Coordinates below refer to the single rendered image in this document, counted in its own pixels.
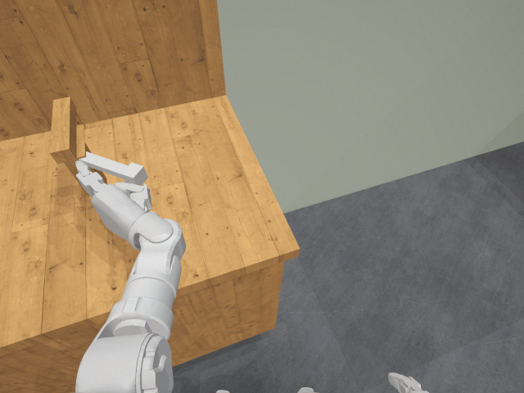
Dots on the robot left upper arm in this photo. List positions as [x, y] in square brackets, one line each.
[138, 363]

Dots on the counter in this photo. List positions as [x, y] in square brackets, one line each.
[137, 81]

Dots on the left robot hand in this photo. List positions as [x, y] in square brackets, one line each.
[119, 205]

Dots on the tap lever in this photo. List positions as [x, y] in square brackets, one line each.
[132, 173]

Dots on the robot left forearm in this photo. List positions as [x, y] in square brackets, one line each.
[149, 294]

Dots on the right robot hand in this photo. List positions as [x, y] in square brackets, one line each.
[405, 384]

